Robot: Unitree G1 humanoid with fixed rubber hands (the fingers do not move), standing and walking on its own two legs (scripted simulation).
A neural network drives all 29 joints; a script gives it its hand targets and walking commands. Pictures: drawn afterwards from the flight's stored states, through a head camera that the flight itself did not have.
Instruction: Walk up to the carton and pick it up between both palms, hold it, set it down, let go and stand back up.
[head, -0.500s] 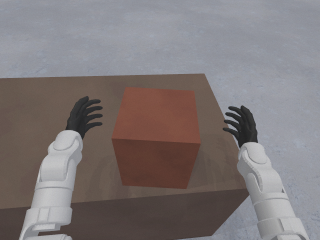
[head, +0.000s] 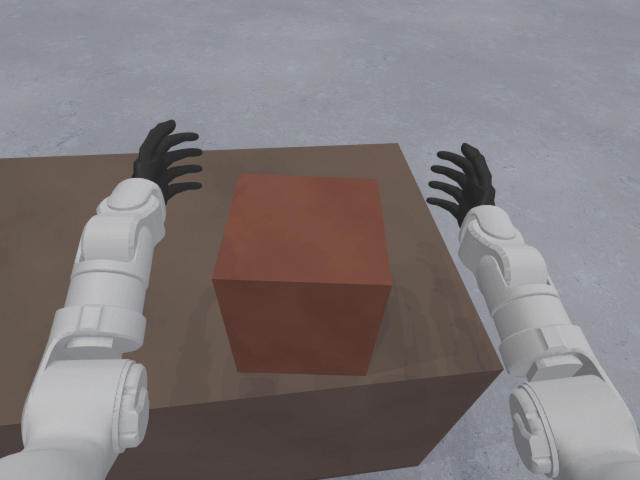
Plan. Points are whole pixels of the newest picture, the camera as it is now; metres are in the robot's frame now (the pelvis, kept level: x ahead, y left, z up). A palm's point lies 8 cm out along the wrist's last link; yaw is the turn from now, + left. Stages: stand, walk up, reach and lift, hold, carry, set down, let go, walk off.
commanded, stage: reach and lift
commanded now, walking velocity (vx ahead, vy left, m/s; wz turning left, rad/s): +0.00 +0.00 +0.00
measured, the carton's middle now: (305, 279) +0.42 +0.02 -0.01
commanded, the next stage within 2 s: none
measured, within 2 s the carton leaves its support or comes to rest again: neither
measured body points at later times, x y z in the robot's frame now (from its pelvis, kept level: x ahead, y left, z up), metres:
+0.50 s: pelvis +0.00 +0.00 +0.00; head +0.01 +0.02 +0.45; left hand +0.45 +0.19 +0.13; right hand +0.42 -0.18 +0.12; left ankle +0.00 +0.13 -0.75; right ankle +0.01 -0.12 -0.75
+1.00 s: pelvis -0.01 +0.01 -0.02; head +0.03 +0.02 +0.43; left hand +0.44 +0.18 +0.06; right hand +0.41 -0.18 +0.05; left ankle +0.00 +0.13 -0.75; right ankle +0.01 -0.12 -0.75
